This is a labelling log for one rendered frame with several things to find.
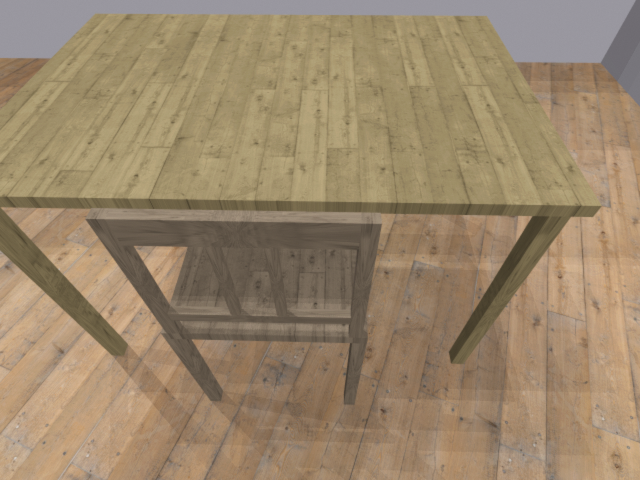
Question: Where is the table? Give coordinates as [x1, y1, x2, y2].
[0, 14, 602, 364]

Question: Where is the chair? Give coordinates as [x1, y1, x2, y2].
[85, 208, 382, 405]

